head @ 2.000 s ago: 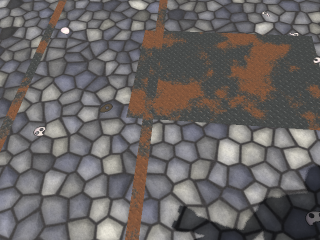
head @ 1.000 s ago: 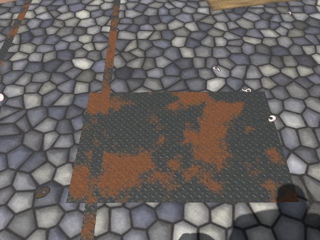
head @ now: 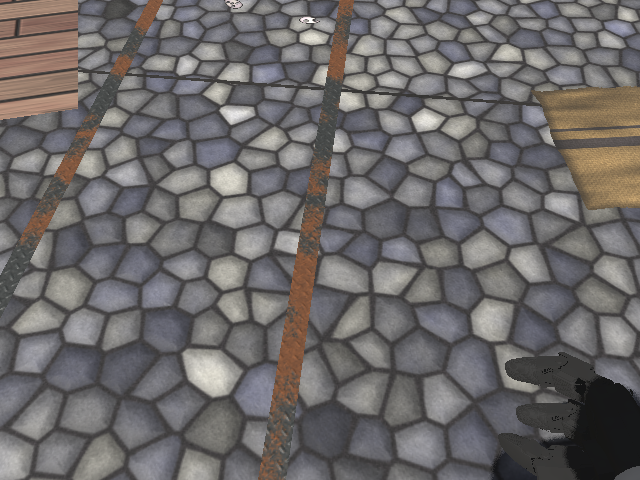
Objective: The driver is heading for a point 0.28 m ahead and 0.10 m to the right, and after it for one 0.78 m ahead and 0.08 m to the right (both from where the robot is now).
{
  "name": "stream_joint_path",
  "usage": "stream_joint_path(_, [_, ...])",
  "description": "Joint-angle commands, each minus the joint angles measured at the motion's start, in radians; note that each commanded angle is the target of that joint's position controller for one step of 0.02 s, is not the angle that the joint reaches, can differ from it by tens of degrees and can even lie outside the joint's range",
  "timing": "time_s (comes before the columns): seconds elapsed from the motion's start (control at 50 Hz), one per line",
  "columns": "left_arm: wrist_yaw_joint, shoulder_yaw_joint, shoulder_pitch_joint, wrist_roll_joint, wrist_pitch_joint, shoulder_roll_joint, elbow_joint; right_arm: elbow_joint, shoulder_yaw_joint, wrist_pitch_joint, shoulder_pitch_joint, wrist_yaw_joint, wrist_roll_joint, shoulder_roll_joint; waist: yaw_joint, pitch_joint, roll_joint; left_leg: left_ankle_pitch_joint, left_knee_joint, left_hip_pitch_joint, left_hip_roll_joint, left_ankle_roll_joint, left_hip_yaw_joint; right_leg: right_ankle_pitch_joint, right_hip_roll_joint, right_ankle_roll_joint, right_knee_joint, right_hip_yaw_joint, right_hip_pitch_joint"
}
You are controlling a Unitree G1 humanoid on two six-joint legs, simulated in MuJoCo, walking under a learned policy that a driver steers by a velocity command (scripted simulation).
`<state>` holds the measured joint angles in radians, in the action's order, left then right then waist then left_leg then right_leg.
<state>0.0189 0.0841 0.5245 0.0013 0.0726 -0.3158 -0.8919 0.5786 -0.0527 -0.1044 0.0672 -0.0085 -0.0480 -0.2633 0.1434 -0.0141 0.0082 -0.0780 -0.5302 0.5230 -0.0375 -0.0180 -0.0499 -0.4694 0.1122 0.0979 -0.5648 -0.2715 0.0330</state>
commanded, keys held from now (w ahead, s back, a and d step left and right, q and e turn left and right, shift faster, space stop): w+e+shift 0.08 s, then e+shift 0.34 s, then shift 0.02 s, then q+shift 0.54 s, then e+shift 0.02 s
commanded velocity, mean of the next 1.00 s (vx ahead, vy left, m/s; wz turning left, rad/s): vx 0.31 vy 0.00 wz -0.26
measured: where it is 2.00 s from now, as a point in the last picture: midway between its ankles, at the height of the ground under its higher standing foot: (368, 442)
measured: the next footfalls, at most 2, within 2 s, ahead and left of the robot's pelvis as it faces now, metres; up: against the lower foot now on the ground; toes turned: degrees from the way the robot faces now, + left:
right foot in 0.36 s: +0.49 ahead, -0.09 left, +0.00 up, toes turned -20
left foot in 0.86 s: +0.59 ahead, +0.12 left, +0.00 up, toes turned -16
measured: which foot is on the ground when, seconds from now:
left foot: down 0.00-0.36, up 0.38-0.84, down 0.86-1.00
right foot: down 0.00-0.00, up 0.02-0.34, down 0.36-0.86, up 0.88-1.00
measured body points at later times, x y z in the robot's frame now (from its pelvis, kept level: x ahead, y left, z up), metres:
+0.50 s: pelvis +0.36 -0.01 +0.00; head +0.42 -0.03 +0.44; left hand +0.65 +0.17 -0.09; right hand +0.40 -0.31 -0.10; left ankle +0.36 +0.17 -0.60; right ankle +0.45 -0.08 -0.72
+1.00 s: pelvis +0.51 +0.05 +0.02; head +0.56 +0.07 +0.47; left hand +0.75 +0.28 -0.09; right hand +0.57 -0.26 -0.06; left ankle +0.55 +0.13 -0.72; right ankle +0.45 -0.09 -0.63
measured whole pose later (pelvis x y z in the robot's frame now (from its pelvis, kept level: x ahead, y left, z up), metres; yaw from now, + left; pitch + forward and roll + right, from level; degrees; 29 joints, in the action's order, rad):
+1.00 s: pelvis +0.51 +0.05 +0.02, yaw -11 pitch +3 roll -3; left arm -0.04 0.07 0.07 -0.01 -0.02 -0.31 -0.70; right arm 0.62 0.07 0.00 -0.26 0.01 0.01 -0.31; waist -0.03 -0.05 0.02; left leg -0.23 -0.53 0.36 0.04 0.05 -0.08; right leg -0.46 0.07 -0.05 -1.13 -0.07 -0.53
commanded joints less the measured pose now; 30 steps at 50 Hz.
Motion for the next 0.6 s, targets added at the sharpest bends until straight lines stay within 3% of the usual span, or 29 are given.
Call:
stream_joint_path(0.02, [-0.007,-0.017,-0.018,0.041,0.024,0.001,0.179,0.074,0.141,0.01,-0.528,0.039,-0.03,-0.369,-0.231,0.474,-0.444,-0.714,0.242,-0.997,-0.495,0.174,-0.826,-0.033,0.013,0.006,-0.815,0.137,-0.729])
stream_joint_path(0.04, [-0.018,-0.012,-0.107,0.01,0.001,-0.075,0.148,0.06,0.136,0.02,-0.431,0.036,-0.018,-0.264,-0.234,0.294,-0.243,-0.786,0.276,-0.862,-0.429,0.173,-0.761,0.078,-0.088,0.018,-0.862,0.163,-0.845])
stream_joint_path(0.06, [-0.009,-0.006,-0.196,-0.009,-0.01,-0.094,0.152,0.059,0.115,0.02,-0.378,0.032,-0.011,-0.173,-0.239,0.165,-0.128,-0.607,0.253,-0.742,-0.376,0.156,-0.55,0.158,-0.127,0.015,-0.813,0.185,-0.855])
stream_joint_path(0.08, [0.003,-0.006,-0.24,-0.016,-0.018,-0.084,0.155,0.081,0.107,0.019,-0.373,0.027,-0.015,-0.136,-0.227,0.087,-0.059,-0.382,0.258,-0.638,-0.332,0.145,-0.399,0.185,-0.156,0.006,-0.776,0.193,-0.827])
stream_joint_path(0.12, [0.019,-0.009,-0.277,-0.036,-0.05,-0.04,0.178,0.135,0.095,0.004,-0.409,0.027,-0.005,-0.099,-0.183,-0.001,-0.099,0.172,0.225,-0.534,-0.288,0.126,-0.171,0.145,-0.181,-0.021,-0.742,0.212,-0.804])
stream_joint_path(0.16, [0.022,-0.017,-0.338,-0.037,-0.073,-0.008,0.222,0.174,0.088,-0.012,-0.432,0.013,0.028,-0.064,-0.159,-0.019,-0.115,0.525,0.209,-0.525,-0.266,0.096,-0.023,0.129,-0.179,-0.033,-0.683,0.24,-0.835])
stream_joint_path(0.2, [0.039,-0.034,-0.403,-0.035,-0.071,0.014,0.286,0.177,0.093,-0.016,-0.363,0.016,0.043,-0.083,-0.117,-0.033,-0.152,0.592,0.254,-0.451,-0.227,0.079,0.106,0.251,-0.163,-0.039,-0.486,0.283,-0.779])
stream_joint_path(0.22, [0.034,-0.025,-0.355,0.079,-0.05,-0.007,0.282,0.101,0.118,-0.004,-0.158,0.041,0.07,-0.136,-0.082,-0.067,-0.172,0.469,0.286,-0.392,-0.176,0.077,0.166,0.345,-0.176,-0.064,-0.345,0.281,-0.728])
stream_joint_path(0.24, [0.04,-0.029,-0.361,0.071,-0.036,-0.023,0.274,0.081,0.125,0.002,-0.113,0.058,0.075,-0.167,-0.076,-0.047,-0.137,0.455,0.284,-0.32,-0.151,0.066,0.219,0.466,-0.161,-0.073,-0.206,0.317,-0.589])
stream_joint_path(0.26, [0.047,-0.02,-0.349,0.042,-0.03,-0.035,0.272,0.09,0.134,0.002,-0.146,0.071,0.074,-0.195,-0.074,-0.01,-0.108,0.541,0.24,-0.304,-0.135,0.055,0.249,0.551,-0.111,-0.078,-0.128,0.365,-0.461])
stream_joint_path(0.28, [0.052,-0.009,-0.317,0.027,-0.032,-0.053,0.268,0.1,0.145,0.002,-0.186,0.077,0.072,-0.23,-0.062,0.038,-0.105,0.666,0.178,-0.328,-0.136,0.046,0.255,0.57,-0.065,-0.07,-0.106,0.396,-0.362])
stream_joint_path(0.32, [0.054,0.025,-0.192,0.019,-0.05,-0.127,0.253,0.089,0.164,0.005,-0.194,0.074,0.096,-0.276,0.007,0.113,-0.12,0.799,-0.026,-0.331,-0.154,0.037,0.241,0.543,-0.022,-0.016,-0.09,0.385,-0.162])
stream_joint_path(0.34, [0.045,0.056,-0.06,0.017,-0.061,-0.186,0.225,0.077,0.161,0.007,-0.182,0.066,0.101,-0.261,0.072,0.171,-0.092,0.716,-0.233,-0.272,-0.146,0.025,0.227,0.586,-0.017,0.029,-0.075,0.352,0.012])
stream_joint_path(0.36, [0.025,0.069,-0.035,0.028,-0.071,-0.211,0.208,0.086,0.14,0.008,-0.222,0.051,0.092,-0.177,0.056,0.135,0.048,0.069,-0.486,-0.108,-0.069,-0.015,0.211,0.669,-0.053,0.068,-0.011,0.271,0.15])
stream_joint_path(0.38, [0.0,0.066,-0.113,0.02,-0.074,-0.261,0.252,0.071,0.108,0.009,-0.252,0.032,0.03,-0.078,-0.017,0.095,0.317,-0.602,-0.909,0.067,0.089,-0.051,0.213,1.149,-0.167,0.152,-0.02,0.051,0.178])
stream_joint_path(0.4, [0.012,0.053,-0.2,-0.043,-0.044,-0.305,0.352,0.037,0.1,0.001,-0.476,0.018,0.043,-0.134,-0.13,0.398,0.295,-0.626,-1.129,0.208,0.138,-0.073,-0.039,1.153,-0.438,0.404,0.057,-0.45,0.36])
stream_joint_path(0.42, [0.024,0.062,-0.27,-0.025,-0.046,-0.277,0.397,0.03,0.118,-0.002,-0.412,0.014,0.053,-0.25,-0.087,0.462,0.101,-0.508,-1.085,0.206,0.096,-0.05,-0.127,0.742,-0.433,0.398,0.174,-0.52,0.321])
stream_joint_path(0.44, [0.025,0.049,-0.335,0.0,-0.041,-0.234,0.409,0.015,0.125,0.004,-0.323,0.02,0.063,-0.265,-0.113,0.3,-0.006,-0.432,-0.974,0.229,0.064,-0.04,-0.116,0.55,-0.381,0.339,0.221,-0.451,0.151])
stream_joint_path(0.46, [0.018,0.03,-0.392,0.018,-0.036,-0.176,0.411,0.038,0.125,0.021,-0.315,0.038,0.053,-0.252,-0.15,0.231,-0.109,-0.384,-0.911,0.195,0.011,-0.045,-0.105,0.542,-0.359,0.282,0.214,-0.381,0.012])
stream_joint_path(0.48, [0.013,0.018,-0.416,0.014,-0.033,-0.152,0.407,0.056,0.127,0.038,-0.338,0.049,0.051,-0.252,-0.173,0.179,-0.113,-0.376,-0.864,0.13,-0.014,-0.052,-0.092,0.706,-0.351,0.266,0.196,-0.296,-0.13])
stream_joint_path(0.5, [0.007,0.011,-0.417,0.0,-0.032,-0.14,0.387,0.069,0.13,0.054,-0.354,0.052,0.052,-0.252,-0.185,0.147,-0.092,-0.379,-0.811,0.048,-0.04,-0.056,-0.076,0.836,-0.332,0.248,0.183,-0.206,-0.255])
stream_joint_path(0.52, [0.0,0.001,-0.401,-0.004,-0.029,-0.119,0.359,0.068,0.124,0.059,-0.355,0.055,0.047,-0.222,-0.183,0.133,-0.064,-0.38,-0.759,0.01,-0.052,-0.06,-0.049,0.954,-0.307,0.234,0.17,-0.132,-0.327])
stream_joint_path(0.56, [-0.017,-0.018,-0.365,-0.017,-0.025,-0.089,0.307,0.068,0.101,0.057,-0.348,0.058,0.04,-0.141,-0.169,0.177,-0.022,-0.313,-0.659,-0.027,-0.046,-0.07,-0.016,1.099,-0.274,0.214,0.155,-0.009,-0.344])
stream_joint_path(0.6, [-0.026,-0.031,-0.389,-0.027,-0.031,-0.061,0.276,0.091,0.084,0.063,-0.366,0.051,0.049,-0.087,-0.174,0.219,0.002,-0.164,-0.481,-0.105,-0.055,-0.07,-0.009,1.04,-0.233,0.167,0.156,0.114,-0.338])
Velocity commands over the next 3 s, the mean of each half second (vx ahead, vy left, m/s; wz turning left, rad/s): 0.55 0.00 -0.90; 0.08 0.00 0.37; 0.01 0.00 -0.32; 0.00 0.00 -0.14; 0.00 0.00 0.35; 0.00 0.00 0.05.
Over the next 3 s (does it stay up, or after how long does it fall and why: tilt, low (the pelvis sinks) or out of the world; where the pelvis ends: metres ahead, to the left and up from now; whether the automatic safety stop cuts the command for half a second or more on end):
stays up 0.59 -0.02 0.02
